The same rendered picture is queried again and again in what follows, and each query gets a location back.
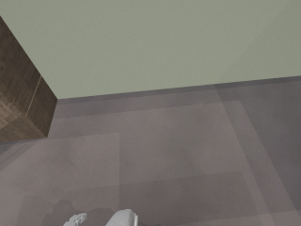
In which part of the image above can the robot left thigh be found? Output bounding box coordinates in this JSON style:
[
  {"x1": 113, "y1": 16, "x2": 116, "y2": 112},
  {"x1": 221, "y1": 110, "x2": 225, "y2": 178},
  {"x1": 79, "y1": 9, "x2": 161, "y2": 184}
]
[{"x1": 105, "y1": 210, "x2": 138, "y2": 226}]

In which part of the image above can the cupboard door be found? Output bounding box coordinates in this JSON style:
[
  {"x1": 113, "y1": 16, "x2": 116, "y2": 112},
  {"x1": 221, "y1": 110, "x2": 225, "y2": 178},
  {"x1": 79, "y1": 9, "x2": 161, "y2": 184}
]
[{"x1": 0, "y1": 100, "x2": 19, "y2": 130}]

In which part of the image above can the left robot hand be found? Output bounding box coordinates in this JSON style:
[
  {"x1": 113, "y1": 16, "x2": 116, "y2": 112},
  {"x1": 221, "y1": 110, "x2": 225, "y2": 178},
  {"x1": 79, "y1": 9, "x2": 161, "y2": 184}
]
[{"x1": 63, "y1": 213, "x2": 87, "y2": 226}]

